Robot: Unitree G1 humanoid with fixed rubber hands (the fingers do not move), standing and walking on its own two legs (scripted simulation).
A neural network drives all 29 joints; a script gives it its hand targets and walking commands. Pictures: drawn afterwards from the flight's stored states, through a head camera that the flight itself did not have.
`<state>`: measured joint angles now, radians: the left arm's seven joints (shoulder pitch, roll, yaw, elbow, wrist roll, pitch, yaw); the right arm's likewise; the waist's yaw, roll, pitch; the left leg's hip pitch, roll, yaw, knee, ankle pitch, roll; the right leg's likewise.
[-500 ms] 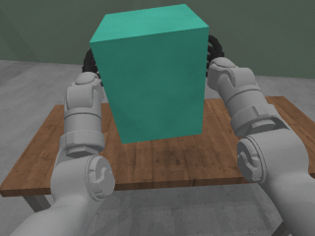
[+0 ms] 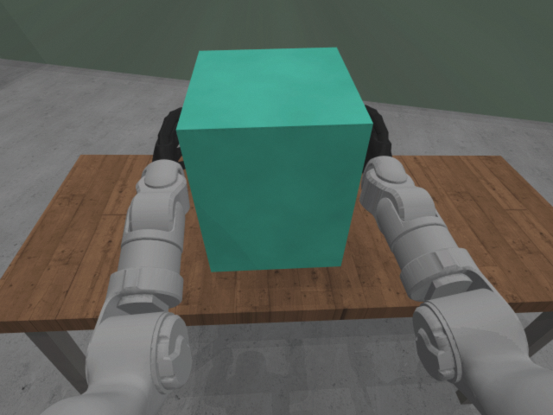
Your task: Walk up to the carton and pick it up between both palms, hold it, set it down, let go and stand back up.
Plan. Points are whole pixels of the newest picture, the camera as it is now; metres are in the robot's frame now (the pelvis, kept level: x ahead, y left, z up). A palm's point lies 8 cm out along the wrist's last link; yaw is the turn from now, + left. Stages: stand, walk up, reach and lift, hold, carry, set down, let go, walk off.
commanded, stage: set down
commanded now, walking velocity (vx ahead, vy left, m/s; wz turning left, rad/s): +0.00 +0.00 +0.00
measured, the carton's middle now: (272, 162) +0.43 -0.02 +0.19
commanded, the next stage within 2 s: none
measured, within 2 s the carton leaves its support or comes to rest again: neither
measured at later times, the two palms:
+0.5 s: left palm (183, 166) +0.44 +0.11 +0.18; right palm (378, 170) +0.40 -0.18 +0.19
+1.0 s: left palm (185, 172) +0.46 +0.11 +0.16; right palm (373, 179) +0.40 -0.18 +0.17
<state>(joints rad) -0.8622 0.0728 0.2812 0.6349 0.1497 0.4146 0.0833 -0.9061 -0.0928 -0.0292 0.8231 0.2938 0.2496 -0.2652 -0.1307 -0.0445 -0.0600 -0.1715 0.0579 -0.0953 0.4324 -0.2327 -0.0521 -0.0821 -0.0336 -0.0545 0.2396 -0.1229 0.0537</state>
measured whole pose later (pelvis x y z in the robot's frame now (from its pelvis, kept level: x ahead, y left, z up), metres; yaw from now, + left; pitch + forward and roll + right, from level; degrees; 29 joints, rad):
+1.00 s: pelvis +0.01 +0.00 +0.00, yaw -2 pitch +2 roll -2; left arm -1.01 0.14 0.30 1.13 0.14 0.16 0.07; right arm -0.96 0.01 -0.33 1.04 -0.02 0.14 -0.21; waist -0.13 -0.04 -0.10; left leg -0.22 0.05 -0.06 0.39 -0.22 -0.05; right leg -0.16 -0.04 -0.02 0.24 -0.12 0.06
